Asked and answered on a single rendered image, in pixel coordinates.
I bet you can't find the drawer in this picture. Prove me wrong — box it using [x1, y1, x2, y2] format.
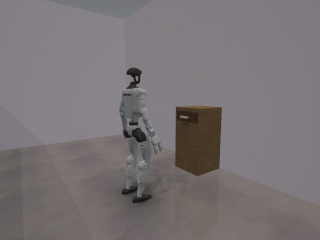
[177, 110, 198, 124]

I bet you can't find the left robot upper arm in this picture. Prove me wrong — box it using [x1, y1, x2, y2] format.
[119, 89, 125, 113]

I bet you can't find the right robot upper arm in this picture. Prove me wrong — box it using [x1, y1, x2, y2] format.
[136, 88, 147, 117]

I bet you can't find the left robot forearm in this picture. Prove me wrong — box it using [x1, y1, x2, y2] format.
[119, 111, 128, 128]

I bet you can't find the cabinet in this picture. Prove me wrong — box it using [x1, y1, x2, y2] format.
[175, 105, 222, 176]

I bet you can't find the right robot shin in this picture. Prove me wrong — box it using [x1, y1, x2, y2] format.
[137, 163, 150, 197]

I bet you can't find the robot right hand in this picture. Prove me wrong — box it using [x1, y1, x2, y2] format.
[150, 134, 162, 154]

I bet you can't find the right robot forearm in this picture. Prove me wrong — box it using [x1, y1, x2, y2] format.
[142, 108, 156, 137]

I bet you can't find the robot right thigh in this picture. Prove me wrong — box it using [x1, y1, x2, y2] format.
[135, 129, 152, 170]

